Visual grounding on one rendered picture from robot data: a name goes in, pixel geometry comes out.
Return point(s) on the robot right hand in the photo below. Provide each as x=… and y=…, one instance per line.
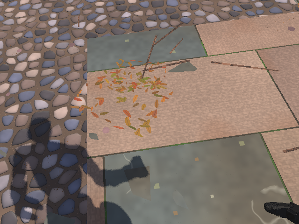
x=284, y=210

